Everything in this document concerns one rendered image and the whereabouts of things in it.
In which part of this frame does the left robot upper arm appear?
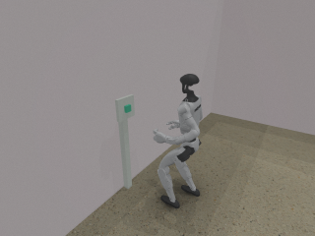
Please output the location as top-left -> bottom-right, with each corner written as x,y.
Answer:
177,102 -> 200,138

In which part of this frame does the button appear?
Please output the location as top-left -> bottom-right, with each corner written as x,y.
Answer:
124,104 -> 132,113

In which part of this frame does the left robot forearm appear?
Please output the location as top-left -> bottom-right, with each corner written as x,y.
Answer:
165,130 -> 198,146

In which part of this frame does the robot left thigh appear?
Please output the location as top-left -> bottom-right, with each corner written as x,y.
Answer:
158,147 -> 192,175

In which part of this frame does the robot right hand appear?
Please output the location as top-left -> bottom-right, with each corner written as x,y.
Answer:
165,119 -> 180,130

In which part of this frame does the panel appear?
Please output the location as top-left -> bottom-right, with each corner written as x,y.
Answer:
115,94 -> 135,189

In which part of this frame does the right robot upper arm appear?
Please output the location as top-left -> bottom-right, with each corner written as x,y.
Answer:
196,95 -> 203,120

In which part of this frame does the robot torso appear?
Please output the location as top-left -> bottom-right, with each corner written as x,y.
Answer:
178,98 -> 201,155

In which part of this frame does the robot left hand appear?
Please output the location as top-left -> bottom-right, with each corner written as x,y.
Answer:
153,128 -> 166,144

